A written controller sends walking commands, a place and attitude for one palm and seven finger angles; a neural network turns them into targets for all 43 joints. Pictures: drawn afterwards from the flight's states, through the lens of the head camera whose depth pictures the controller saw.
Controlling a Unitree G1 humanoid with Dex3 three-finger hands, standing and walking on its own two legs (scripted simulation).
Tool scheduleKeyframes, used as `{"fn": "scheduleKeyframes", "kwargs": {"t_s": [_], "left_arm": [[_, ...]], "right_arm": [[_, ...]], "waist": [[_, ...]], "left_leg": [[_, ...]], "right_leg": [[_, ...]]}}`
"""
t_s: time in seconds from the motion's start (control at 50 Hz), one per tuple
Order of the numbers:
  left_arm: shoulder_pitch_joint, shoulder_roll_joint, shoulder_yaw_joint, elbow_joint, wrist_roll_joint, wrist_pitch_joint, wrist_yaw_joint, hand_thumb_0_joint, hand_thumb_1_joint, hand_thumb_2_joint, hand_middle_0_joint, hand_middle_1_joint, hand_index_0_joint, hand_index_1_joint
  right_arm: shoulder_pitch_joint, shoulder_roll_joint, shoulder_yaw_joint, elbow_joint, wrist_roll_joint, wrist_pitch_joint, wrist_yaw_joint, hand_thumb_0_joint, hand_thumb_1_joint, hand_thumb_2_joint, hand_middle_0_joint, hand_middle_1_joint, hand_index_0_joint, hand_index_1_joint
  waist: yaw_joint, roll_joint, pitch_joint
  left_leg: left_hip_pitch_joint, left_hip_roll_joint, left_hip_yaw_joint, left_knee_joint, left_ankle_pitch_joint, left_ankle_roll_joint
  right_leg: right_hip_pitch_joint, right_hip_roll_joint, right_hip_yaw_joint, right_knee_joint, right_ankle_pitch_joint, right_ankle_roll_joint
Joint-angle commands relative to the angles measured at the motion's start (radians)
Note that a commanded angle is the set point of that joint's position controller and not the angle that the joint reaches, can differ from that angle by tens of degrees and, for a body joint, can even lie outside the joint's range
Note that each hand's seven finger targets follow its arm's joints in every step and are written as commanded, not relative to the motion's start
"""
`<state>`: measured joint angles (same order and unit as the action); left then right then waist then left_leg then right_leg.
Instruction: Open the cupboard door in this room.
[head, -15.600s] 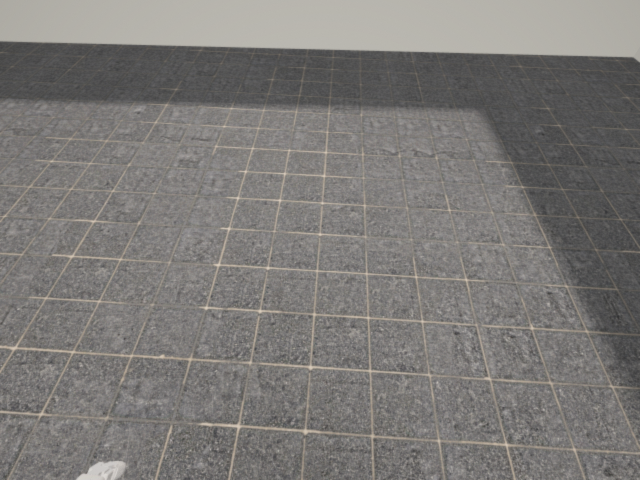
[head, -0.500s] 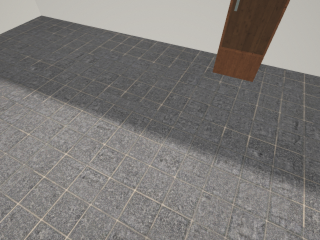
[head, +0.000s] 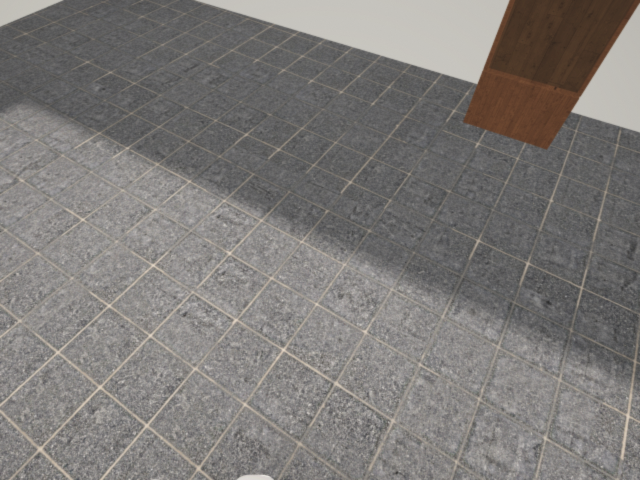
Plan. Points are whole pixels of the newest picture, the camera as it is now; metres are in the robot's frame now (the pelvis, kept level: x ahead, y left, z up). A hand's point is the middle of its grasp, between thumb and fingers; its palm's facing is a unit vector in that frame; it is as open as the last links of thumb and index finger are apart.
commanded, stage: turn or walk to find it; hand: left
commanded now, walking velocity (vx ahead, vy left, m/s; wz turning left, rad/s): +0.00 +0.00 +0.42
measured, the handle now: out of the picture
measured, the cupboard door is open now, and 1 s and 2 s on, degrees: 0 0 0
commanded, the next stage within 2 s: none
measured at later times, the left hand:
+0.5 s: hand out of the picture -0.03 +0.13 -0.14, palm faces +0.29 -0.91 -0.29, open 7.3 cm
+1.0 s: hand out of the picture -0.12 +0.17 -0.16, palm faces +0.51 -0.82 -0.25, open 7.3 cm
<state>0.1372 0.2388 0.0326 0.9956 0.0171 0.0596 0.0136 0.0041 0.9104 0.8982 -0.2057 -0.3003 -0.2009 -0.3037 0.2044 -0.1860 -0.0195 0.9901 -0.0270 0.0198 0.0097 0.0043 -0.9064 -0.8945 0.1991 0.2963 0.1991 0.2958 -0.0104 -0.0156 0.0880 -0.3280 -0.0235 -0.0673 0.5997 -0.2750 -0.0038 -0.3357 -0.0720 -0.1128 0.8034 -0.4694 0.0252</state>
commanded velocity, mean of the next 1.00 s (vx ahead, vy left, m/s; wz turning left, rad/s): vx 0.00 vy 0.00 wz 0.42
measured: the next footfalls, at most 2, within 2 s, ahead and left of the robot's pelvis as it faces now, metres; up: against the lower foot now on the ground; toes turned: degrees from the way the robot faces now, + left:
right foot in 0.20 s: +0.02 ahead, -0.14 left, +0.00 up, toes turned +6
left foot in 0.74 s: -0.07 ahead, +0.07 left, +0.00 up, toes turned +28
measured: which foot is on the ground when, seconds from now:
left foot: down 0.00-0.20, up 0.22-0.72, down 0.74-1.00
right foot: up 0.00-0.18, down 0.20-0.74, up 0.76-1.00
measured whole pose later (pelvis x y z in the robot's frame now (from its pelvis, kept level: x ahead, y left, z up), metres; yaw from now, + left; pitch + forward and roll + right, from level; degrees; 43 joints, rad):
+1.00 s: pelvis -0.06 -0.04 +0.01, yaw +29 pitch +0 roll -1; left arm 0.22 0.26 0.06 0.97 0.02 0.05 0.01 0.01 0.91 0.90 -0.20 -0.30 -0.20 -0.30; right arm 0.12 -0.18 -0.03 0.96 -0.02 0.02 0.01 0.00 -0.90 -0.89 0.20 0.30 0.20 0.30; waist 0.03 -0.03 0.07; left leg -0.22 -0.02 -0.01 0.46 -0.24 0.03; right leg -0.44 -0.09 -0.04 0.98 -0.43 0.09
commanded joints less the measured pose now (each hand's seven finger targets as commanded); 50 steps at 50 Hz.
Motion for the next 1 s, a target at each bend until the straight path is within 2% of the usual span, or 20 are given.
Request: {"fn": "scheduleKeyframes", "kwargs": {"t_s": [0.0,0.08,0.14,0.16,0.18,0.2,0.22,0.24,0.28,0.3,0.44,0.56,0.64,0.68,0.7,0.72,0.74,0.8,0.84,0.98], "left_arm": [[-0.032,0.084,0.027,-0.11,-0.008,-0.043,0.006,0.0,0.9,0.9,-0.2,-0.3,-0.2,-0.3],[0.0,0.06,0.024,-0.114,-0.015,-0.049,0.005,0.0,0.9,0.9,-0.2,-0.3,-0.2,-0.3],[0.122,0.072,0.033,-0.084,-0.02,-0.055,0.01,0.0,0.9,0.9,-0.2,-0.3,-0.2,-0.3],[0.16,0.118,0.042,-0.073,-0.01,-0.063,0.015,0.0,0.9,0.9,-0.2,-0.3,-0.2,-0.3],[0.159,0.214,0.062,-0.083,0.006,-0.07,0.022,0.0,0.9,0.9,-0.2,-0.3,-0.2,-0.3],[0.128,0.23,0.06,-0.107,0.002,-0.065,0.02,0.0,0.9,0.9,-0.2,-0.3,-0.2,-0.3],[0.09,0.197,0.064,-0.113,0.001,-0.068,0.023,0.0,0.9,0.9,-0.2,-0.3,-0.2,-0.3],[0.054,0.164,0.052,-0.118,0.0,-0.068,0.02,0.0,0.9,0.9,-0.2,-0.3,-0.2,-0.3],[0.007,0.113,0.036,-0.122,0.0,-0.072,0.018,0.0,0.9,0.9,-0.2,-0.3,-0.2,-0.3],[0.031,0.106,0.033,-0.121,0.0,-0.077,0.018,0.0,0.9,0.9,-0.2,-0.3,-0.2,-0.3],[0.21,0.136,0.037,-0.069,0.006,-0.081,0.023,0.0,0.9,0.9,-0.2,-0.3,-0.2,-0.3],[0.249,0.17,0.044,-0.037,0.016,-0.072,0.023,0.0,0.9,0.9,-0.2,-0.3,-0.2,-0.3],[0.216,0.187,0.049,-0.025,0.014,-0.065,0.02,0.0,0.9,0.9,-0.2,-0.3,-0.2,-0.3],[0.182,0.175,0.049,-0.026,0.002,-0.059,0.016,0.0,0.9,0.9,-0.2,-0.3,-0.2,-0.3],[0.202,0.131,0.045,-0.048,-0.003,-0.052,0.011,0.0,0.9,0.9,-0.2,-0.3,-0.2,-0.3],[0.174,0.082,0.025,-0.08,-0.001,-0.047,0.007,0.0,0.9,0.9,-0.2,-0.3,-0.2,-0.3],[0.107,0.096,0.023,-0.089,0.006,-0.03,0.016,0.0,0.9,0.9,-0.2,-0.3,-0.2,-0.3],[0.108,0.095,0.035,-0.061,0.005,-0.028,0.001,0.0,0.9,0.9,-0.2,-0.3,-0.2,-0.3],[0.127,0.093,0.036,-0.054,0.003,-0.03,-0.003,0.0,0.9,0.9,-0.2,-0.3,-0.2,-0.3],[0.051,0.079,0.033,-0.104,-0.003,-0.031,0.002,0.0,0.9,0.9,-0.2,-0.3,-0.2,-0.3]], "right_arm": [[0.081,-0.251,-0.073,-0.054,0.001,-0.016,-0.035,0.0,-0.9,-0.9,0.2,0.3,0.2,0.3],[0.085,-0.242,-0.083,-0.062,0.0,-0.007,-0.033,0.0,-0.9,-0.9,0.2,0.3,0.2,0.3],[0.038,-0.222,-0.088,-0.079,0.006,0.004,-0.027,0.0,-0.9,-0.9,0.2,0.3,0.2,0.3],[0.037,-0.182,-0.085,-0.086,0.014,0.006,-0.021,0.0,-0.9,-0.9,0.2,0.3,0.2,0.3],[0.045,-0.123,-0.077,-0.106,0.017,0.006,-0.014,0.0,-0.9,-0.9,0.2,0.3,0.2,0.3],[0.008,-0.154,-0.086,-0.114,0.003,0.011,-0.015,0.0,-0.9,-0.9,0.2,0.3,0.2,0.3],[-0.013,-0.155,-0.09,-0.098,-0.002,0.024,-0.013,0.0,-0.9,-0.9,0.2,0.3,0.2,0.3],[-0.004,-0.151,-0.089,-0.078,0.0,0.03,-0.007,0.0,-0.9,-0.9,0.2,0.3,0.2,0.3],[0.058,-0.123,-0.083,-0.04,0.001,0.034,0.002,0.0,-0.9,-0.9,0.2,0.3,0.2,0.3],[0.062,-0.12,-0.079,-0.033,0.002,0.035,0.002,0.0,-0.9,-0.9,0.2,0.3,0.2,0.3],[-0.059,-0.13,-0.058,-0.058,0.007,0.036,-0.003,0.0,-0.9,-0.9,0.2,0.3,0.2,0.3],[-0.143,-0.115,-0.035,-0.081,0.02,0.022,-0.004,0.0,-0.9,-0.9,0.2,0.3,0.2,0.3],[-0.108,-0.117,-0.033,-0.079,0.024,0.012,-0.006,0.0,-0.9,-0.9,0.2,0.3,0.2,0.3],[-0.05,-0.146,-0.039,-0.067,0.02,0.0,-0.003,0.0,-0.9,-0.9,0.2,0.3,0.2,0.3],[-0.025,-0.234,-0.059,-0.07,0.01,-0.012,-0.006,0.0,-0.9,-0.9,0.2,0.3,0.2,0.3],[0.017,-0.307,-0.077,-0.066,0.012,-0.004,-0.008,0.0,-0.9,-0.9,0.2,0.3,0.2,0.3],[0.043,-0.298,-0.079,-0.046,0.013,-0.001,-0.017,0.0,-0.9,-0.9,0.2,0.3,0.2,0.3],[-0.086,-0.229,-0.061,-0.078,0.009,-0.004,-0.027,0.0,-0.9,-0.9,0.2,0.3,0.2,0.3],[-0.088,-0.218,-0.06,-0.083,0.013,-0.01,-0.026,0.0,-0.9,-0.9,0.2,0.3,0.2,0.3],[-0.022,-0.222,-0.076,-0.079,0.006,-0.008,-0.02,0.0,-0.9,-0.9,0.2,0.3,0.2,0.3]], "waist": [[-0.019,0.192,-0.17],[-0.021,0.166,-0.203],[0.033,0.162,-0.212],[0.048,0.052,-0.204],[0.051,-0.22,-0.165],[0.054,-0.222,-0.102],[0.041,-0.218,-0.035],[0.013,-0.147,0.015],[-0.033,-0.102,0.009],[-0.024,-0.127,-0.003],[0.045,-0.119,-0.083],[0.073,-0.167,-0.113],[0.045,-0.175,-0.131],[0.002,-0.113,-0.157],[-0.012,0.111,-0.186],[-0.032,0.299,-0.162],[-0.059,0.256,-0.143],[0.006,0.169,-0.069],[0.014,0.16,-0.086],[-0.013,0.177,-0.097]], "left_leg": [[0.218,0.271,-0.394,-0.231,0.458,0.215],[0.224,0.219,-0.358,-0.2,0.493,0.188],[0.061,0.146,-0.313,-0.144,0.341,0.114],[-0.094,0.083,-0.255,-0.076,0.162,0.057],[-0.29,-0.039,-0.067,0.133,-0.1,-0.022],[-0.282,-0.03,-0.032,0.334,-0.272,-0.029],[-0.262,0.008,-0.06,0.464,-0.253,-0.022],[-0.251,0.022,-0.051,0.55,-0.198,-0.021],[-0.243,0.033,-0.014,0.608,-0.107,-0.036],[-0.24,0.033,0.004,0.621,-0.077,-0.046],[-0.248,0.051,0.038,0.504,-0.13,-0.075],[-0.131,0.049,0.1,0.247,-0.201,-0.054],[0.015,0.04,0.147,0.029,-0.115,-0.032],[0.208,0.07,0.13,-0.212,0.098,-0.012],[0.369,0.252,-0.088,-0.25,0.307,0.06],[0.389,0.441,-0.276,-0.261,0.614,0.181],[0.295,0.431,-0.261,-0.281,0.529,0.211],[0.206,0.304,-0.149,-0.276,0.382,0.181],[0.203,0.261,-0.104,-0.273,0.42,0.162],[0.193,0.255,-0.178,-0.258,0.408,0.18]], "right_leg": [[-0.164,0.033,0.123,0.184,-0.073,0.016],[-0.08,0.068,0.109,-0.006,-0.033,0.022],[0.177,0.076,0.086,-0.339,0.182,0.023],[0.33,-0.007,0.146,-0.46,0.24,0.01],[0.4,-0.269,0.428,-0.543,0.195,-0.078],[0.209,-0.401,0.496,-0.572,0.193,-0.159],[0.081,-0.373,0.491,-0.587,0.172,-0.173],[0.03,-0.317,0.404,-0.577,0.197,-0.163],[0.064,-0.229,0.226,-0.515,0.379,-0.131],[0.099,-0.21,0.179,-0.497,0.473,-0.125],[0.315,-0.252,0.148,-0.421,0.788,-0.159],[0.338,-0.279,0.126,-0.385,0.873,-0.188],[0.281,-0.283,0.086,-0.344,0.795,-0.155],[0.167,-0.239,0.013,-0.233,0.637,-0.076],[-0.038,-0.144,-0.059,-0.074,0.34,-0.004],[-0.205,-0.055,-0.058,0.106,-0.169,0.043],[-0.19,-0.051,0.033,0.207,-0.175,0.042],[-0.215,-0.045,0.079,0.288,-0.005,0.049],[-0.192,-0.034,0.073,0.28,0.043,0.058],[-0.134,-0.004,0.076,0.101,0.022,0.064]]}}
